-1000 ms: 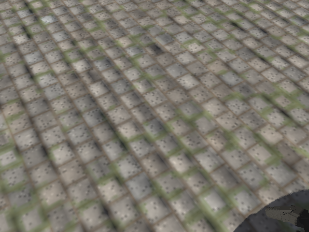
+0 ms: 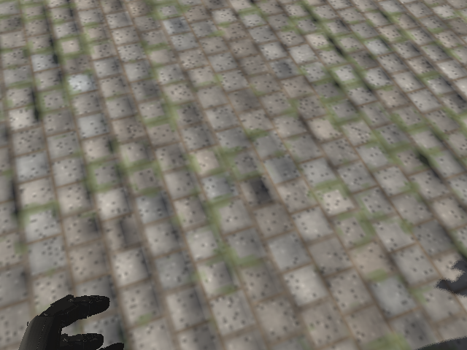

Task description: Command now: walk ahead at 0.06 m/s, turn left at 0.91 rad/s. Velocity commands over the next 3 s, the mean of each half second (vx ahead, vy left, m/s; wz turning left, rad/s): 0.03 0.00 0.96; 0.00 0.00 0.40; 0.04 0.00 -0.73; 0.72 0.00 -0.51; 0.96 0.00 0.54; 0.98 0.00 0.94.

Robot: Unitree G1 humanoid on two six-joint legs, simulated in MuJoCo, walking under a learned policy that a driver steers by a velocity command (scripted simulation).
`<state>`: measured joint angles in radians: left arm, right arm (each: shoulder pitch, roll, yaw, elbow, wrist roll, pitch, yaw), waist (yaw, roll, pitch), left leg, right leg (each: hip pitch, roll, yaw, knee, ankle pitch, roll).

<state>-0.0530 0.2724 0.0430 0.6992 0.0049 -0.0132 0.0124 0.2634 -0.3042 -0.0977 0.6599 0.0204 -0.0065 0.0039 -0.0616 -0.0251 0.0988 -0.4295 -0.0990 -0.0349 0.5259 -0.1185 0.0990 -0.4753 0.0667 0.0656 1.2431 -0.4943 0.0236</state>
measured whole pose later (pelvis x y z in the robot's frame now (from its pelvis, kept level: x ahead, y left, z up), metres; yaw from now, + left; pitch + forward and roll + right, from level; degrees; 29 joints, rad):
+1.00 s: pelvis +0.04 -0.03 +0.01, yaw +39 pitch +1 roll +0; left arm 0.21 0.30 0.07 0.77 -0.02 0.05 0.01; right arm 0.09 -0.21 -0.03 0.66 -0.03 0.01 -0.03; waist 0.04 -0.05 0.02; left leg -0.25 -0.01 0.05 0.49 -0.26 0.04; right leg -0.45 -0.06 -0.02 0.90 -0.39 0.08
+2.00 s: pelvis +0.30 -0.01 +0.01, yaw +0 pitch +4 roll +0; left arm 0.10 0.32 0.02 0.60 0.05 -0.01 -0.09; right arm 0.55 -0.28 -0.05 0.90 -0.03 -0.09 0.01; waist -0.12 -0.06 -0.02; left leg 0.09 0.00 -0.03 0.20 -0.35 0.01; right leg -0.69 -0.01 0.03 0.82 -0.14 -0.04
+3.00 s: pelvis +1.18 +0.16 -0.02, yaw +47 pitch +2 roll -1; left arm 0.01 0.29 -0.02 0.57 0.05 -0.08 0.02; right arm 0.41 -0.38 -0.10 0.84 0.00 -0.06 0.01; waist -0.11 0.02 0.05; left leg -0.03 -0.17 -0.27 0.83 -0.49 0.12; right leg -0.53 -0.03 0.04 0.59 -0.14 0.04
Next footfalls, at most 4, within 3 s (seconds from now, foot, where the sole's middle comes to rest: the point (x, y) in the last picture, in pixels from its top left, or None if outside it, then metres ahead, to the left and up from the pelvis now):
0.28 right None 0.17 -0.15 -0.76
0.72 left None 0.01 0.08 -0.76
1.18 right None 0.12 -0.12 -0.76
1.70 left None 0.18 0.11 -0.76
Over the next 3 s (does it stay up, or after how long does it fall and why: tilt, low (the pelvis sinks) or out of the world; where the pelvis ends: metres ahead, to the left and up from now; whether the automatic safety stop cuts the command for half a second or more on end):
stays up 1.18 0.16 -0.02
